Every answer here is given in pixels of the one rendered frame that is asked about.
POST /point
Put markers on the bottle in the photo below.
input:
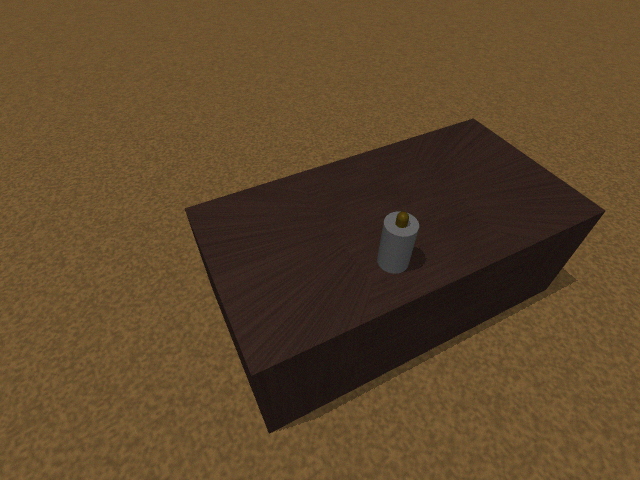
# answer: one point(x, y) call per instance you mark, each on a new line
point(398, 237)

